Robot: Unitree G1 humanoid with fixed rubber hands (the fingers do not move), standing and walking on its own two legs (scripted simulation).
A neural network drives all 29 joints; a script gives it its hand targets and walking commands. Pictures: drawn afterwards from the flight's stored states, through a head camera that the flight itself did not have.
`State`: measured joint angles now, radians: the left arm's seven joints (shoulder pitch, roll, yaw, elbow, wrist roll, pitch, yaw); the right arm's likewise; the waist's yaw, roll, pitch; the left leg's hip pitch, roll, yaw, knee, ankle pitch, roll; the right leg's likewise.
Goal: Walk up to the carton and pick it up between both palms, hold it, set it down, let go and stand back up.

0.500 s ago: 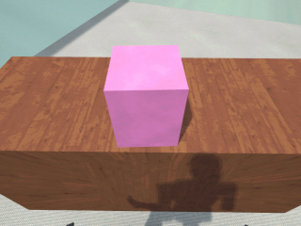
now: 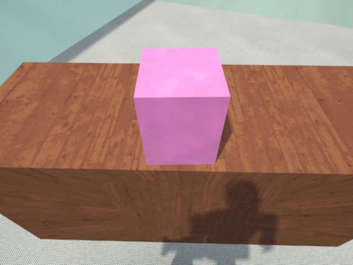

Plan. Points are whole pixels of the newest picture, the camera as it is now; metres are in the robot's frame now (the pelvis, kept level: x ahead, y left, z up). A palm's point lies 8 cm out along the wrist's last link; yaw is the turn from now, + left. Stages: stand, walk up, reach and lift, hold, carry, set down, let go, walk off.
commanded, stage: stand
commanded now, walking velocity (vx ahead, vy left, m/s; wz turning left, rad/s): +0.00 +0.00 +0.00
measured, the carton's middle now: (180, 108) +0.50 +0.01 +0.07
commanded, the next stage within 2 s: none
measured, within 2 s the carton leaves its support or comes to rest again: neither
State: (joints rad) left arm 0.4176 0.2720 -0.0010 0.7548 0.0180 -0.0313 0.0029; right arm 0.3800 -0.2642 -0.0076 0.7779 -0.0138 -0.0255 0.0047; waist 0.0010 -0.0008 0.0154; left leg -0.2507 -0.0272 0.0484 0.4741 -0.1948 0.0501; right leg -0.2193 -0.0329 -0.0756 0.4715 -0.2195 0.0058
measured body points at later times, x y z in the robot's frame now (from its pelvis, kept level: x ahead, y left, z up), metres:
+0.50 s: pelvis +0.02 +0.00 +0.00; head +0.02 +0.00 +0.45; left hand +0.05 +0.26 -0.13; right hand +0.07 -0.27 -0.12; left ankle +0.04 +0.08 -0.74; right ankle +0.02 -0.12 -0.74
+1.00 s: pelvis +0.02 +0.00 +0.00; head +0.02 +0.00 +0.45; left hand +0.04 +0.25 -0.14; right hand +0.07 -0.26 -0.13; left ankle +0.04 +0.08 -0.74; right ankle +0.02 -0.12 -0.74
